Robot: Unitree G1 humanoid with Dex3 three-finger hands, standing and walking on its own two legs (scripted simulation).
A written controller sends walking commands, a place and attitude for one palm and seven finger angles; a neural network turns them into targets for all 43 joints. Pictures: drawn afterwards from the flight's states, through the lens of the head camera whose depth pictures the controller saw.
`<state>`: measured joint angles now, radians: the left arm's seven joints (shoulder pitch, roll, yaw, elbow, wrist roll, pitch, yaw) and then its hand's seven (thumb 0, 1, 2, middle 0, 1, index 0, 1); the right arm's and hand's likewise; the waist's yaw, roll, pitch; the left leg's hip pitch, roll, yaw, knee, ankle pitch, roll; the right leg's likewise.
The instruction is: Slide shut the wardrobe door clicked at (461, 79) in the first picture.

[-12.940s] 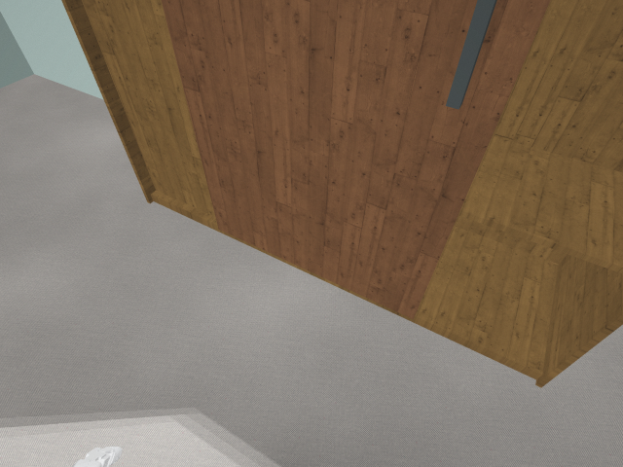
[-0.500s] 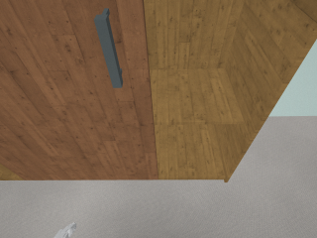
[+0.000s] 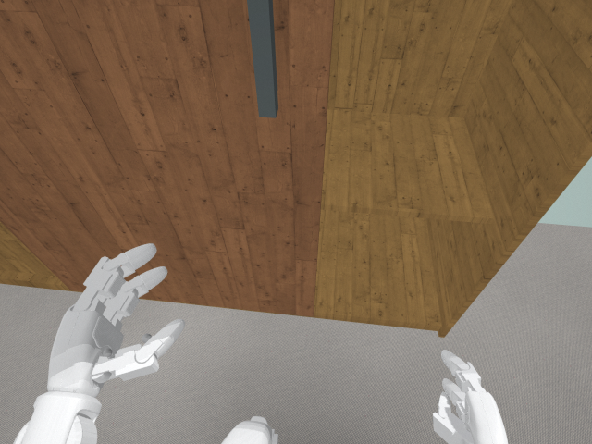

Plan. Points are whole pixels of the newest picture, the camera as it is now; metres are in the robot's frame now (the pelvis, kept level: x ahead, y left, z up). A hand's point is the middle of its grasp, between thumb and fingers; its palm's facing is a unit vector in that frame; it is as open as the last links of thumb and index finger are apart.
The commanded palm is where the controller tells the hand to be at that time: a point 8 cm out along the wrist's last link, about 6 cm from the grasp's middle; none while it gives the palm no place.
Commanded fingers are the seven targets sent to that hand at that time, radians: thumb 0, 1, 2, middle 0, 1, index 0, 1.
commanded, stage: raise the hand with hooked fingers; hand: left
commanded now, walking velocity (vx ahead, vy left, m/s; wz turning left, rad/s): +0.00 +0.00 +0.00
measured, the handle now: (267, 42) +0.56 +0.10 +0.25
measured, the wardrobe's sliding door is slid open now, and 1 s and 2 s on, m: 0.43 0.43 0.43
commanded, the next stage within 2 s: move the hooked fingers beside the handle in 1.46 s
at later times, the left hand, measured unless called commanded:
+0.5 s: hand (85, 251) +0.26 +0.24 +0.18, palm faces +0.05 -0.99 -0.09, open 12.9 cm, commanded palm +0.23 +0.29 +0.20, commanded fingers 0.00 -0.45 0.32 -0.30 -1.17 -0.30 -1.17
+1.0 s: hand out of the picture +0.27 +0.28 +0.28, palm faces +0.08 -0.99 -0.11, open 14.0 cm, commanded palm +0.24 +0.33 +0.28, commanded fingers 0.00 -0.50 0.30 -0.30 -1.20 -0.30 -1.20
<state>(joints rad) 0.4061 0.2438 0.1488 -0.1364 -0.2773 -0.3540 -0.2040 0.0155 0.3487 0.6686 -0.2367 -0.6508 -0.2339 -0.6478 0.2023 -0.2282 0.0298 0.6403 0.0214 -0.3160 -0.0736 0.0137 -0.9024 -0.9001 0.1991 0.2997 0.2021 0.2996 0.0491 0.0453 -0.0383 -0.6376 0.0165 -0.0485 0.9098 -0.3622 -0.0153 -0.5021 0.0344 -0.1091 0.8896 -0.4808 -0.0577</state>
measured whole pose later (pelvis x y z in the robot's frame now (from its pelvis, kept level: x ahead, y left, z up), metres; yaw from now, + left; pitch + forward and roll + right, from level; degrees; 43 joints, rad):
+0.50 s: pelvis +0.02 +0.02 +0.04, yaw -1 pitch -1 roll -1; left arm 0.20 0.35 0.31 -0.17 -0.34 0.00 -0.27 0.00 -0.24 0.42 -0.28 -1.03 -0.28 -1.02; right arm 0.20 -0.28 0.03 0.69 0.06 -0.34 -0.11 0.02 -0.90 -0.90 0.20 0.30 0.20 0.30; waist 0.05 0.03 -0.02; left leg -0.32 0.00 0.00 0.58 -0.24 0.01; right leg -0.20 0.02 -0.06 0.55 -0.33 -0.03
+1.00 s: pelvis +0.00 +0.01 +0.05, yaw +0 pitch -5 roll -1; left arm -0.19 0.54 0.46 0.00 -0.36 0.35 -0.39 -0.01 -0.50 0.30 -0.30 -1.20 -0.30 -1.19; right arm 0.14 -0.28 0.10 0.69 0.09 -0.23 -0.12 0.02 -0.90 -0.90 0.20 0.30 0.20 0.30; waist 0.08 0.07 -0.02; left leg -0.21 0.01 -0.03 0.45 -0.16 0.00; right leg -0.07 0.04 -0.08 0.41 -0.25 -0.04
